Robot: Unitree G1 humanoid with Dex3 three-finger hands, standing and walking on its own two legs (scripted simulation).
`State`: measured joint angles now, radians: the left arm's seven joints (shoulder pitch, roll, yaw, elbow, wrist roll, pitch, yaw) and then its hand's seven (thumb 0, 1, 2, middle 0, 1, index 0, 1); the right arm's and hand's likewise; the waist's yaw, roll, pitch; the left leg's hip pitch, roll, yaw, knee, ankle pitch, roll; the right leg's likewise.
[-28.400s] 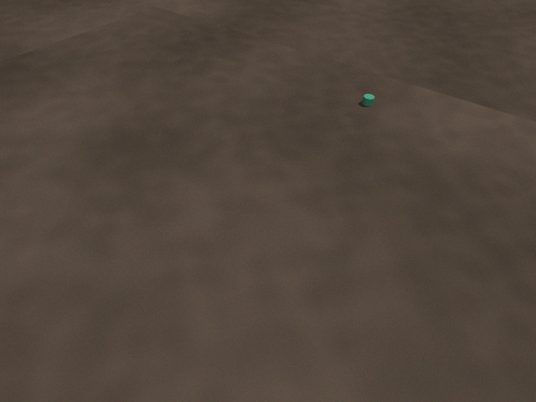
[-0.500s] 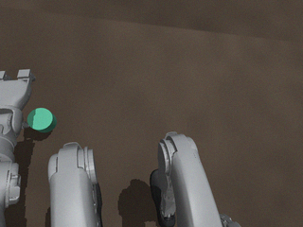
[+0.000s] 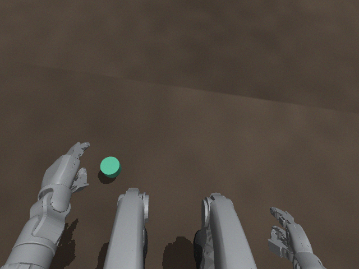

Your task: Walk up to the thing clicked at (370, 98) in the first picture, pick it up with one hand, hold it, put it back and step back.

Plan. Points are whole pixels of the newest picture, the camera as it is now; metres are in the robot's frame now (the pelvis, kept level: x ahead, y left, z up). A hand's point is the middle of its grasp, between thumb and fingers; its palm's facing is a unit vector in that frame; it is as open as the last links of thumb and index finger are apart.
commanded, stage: home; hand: left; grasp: from above
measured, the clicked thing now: (111, 167) +0.45 +0.27 -0.47
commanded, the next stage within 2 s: none
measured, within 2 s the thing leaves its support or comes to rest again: neither
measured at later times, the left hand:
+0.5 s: hand (52, 193) +0.25 +0.20 +0.11, palm faces +0.11 -0.96 -0.26, open 7.4 cm
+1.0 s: hand (39, 203) +0.23 +0.19 +0.17, palm faces +0.15 -0.97 -0.20, open 7.4 cm
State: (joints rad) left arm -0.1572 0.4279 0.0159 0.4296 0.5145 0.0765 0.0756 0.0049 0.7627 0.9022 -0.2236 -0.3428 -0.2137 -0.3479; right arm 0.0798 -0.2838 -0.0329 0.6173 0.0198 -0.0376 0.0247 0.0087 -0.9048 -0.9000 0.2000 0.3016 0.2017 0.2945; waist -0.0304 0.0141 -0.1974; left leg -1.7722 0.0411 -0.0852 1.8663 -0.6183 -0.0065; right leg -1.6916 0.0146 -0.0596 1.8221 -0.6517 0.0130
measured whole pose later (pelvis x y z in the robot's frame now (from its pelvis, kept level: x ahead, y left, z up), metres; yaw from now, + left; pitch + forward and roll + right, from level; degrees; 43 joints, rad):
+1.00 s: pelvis +0.09 +0.00 +0.21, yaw +5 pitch +10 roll -2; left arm 0.50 0.21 0.03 -0.12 -0.05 0.44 0.02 0.01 0.91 0.90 -0.20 -0.30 -0.20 -0.30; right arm 0.28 -0.23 0.04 0.52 0.00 -0.23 -0.18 0.01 -0.90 -0.90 0.20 0.30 0.20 0.29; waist -0.03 0.04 -0.17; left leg -0.71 0.03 -0.06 1.01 -0.48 -0.02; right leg -0.62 0.00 -0.06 0.95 -0.50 0.00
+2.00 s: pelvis +0.09 +0.00 +0.21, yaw +5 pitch +10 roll -3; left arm 0.50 0.22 0.03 -0.13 -0.05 0.44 0.02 0.01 0.91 0.90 -0.20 -0.30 -0.20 -0.30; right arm 0.29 -0.22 0.04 0.54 0.00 -0.23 -0.18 0.02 -0.90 -0.90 0.20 0.30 0.21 0.30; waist -0.03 0.04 -0.16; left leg -0.70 0.03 -0.05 1.01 -0.49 -0.01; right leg -0.62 0.00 -0.05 0.95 -0.50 0.01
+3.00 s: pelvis +0.08 +0.00 +0.24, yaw +5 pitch +2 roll +0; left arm 0.21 0.28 0.04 0.64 0.05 0.07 0.04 0.01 0.90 0.90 -0.21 -0.30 -0.20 -0.30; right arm 0.17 -0.28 -0.03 0.84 -0.06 -0.04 -0.02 0.01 -0.90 -0.90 0.21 0.30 0.21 0.30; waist 0.03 -0.02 0.02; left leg -0.43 -0.01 -0.01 0.78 -0.38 0.01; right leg -0.38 -0.04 -0.02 0.78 -0.43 0.02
